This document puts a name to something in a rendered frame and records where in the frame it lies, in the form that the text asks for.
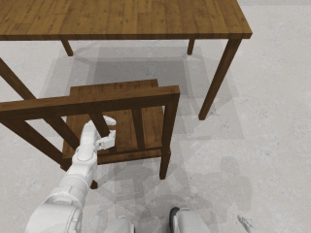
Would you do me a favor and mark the robot right foot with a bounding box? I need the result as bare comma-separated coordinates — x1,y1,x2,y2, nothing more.
169,207,180,233

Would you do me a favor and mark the robot left forearm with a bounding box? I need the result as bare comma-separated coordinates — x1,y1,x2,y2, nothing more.
23,144,97,233

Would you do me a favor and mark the robot right hand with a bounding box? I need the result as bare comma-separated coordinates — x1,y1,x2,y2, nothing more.
237,214,263,233

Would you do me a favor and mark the table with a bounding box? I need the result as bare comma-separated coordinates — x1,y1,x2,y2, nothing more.
0,0,253,120

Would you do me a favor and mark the left robot upper arm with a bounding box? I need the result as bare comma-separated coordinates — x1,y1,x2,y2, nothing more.
26,203,83,233

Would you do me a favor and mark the robot left hand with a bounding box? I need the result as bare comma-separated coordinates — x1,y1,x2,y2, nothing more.
80,116,117,150

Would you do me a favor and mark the chair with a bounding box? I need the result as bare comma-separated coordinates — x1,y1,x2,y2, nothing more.
0,79,181,189

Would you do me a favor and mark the right robot shin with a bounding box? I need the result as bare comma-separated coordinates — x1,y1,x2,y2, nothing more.
176,208,190,214

